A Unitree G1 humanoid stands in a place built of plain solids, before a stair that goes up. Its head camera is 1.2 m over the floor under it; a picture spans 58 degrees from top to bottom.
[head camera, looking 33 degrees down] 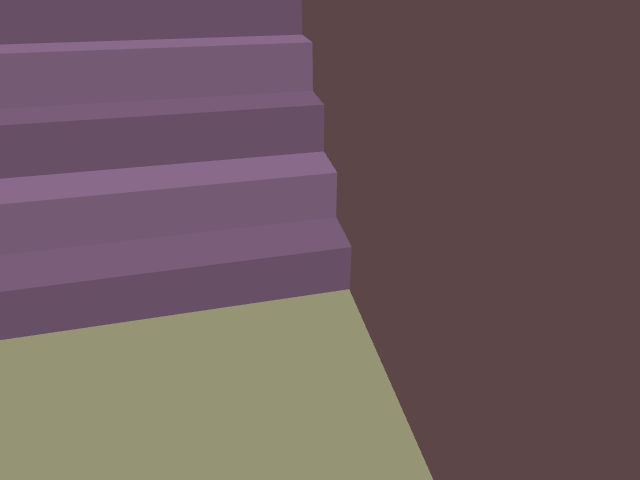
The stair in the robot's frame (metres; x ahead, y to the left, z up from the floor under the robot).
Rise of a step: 0.22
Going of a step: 0.25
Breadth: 1.50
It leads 13 degrees to the left of straight ahead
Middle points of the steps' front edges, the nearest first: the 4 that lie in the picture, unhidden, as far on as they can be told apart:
1.29 0.60 0.22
1.53 0.66 0.44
1.78 0.71 0.66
2.02 0.77 0.88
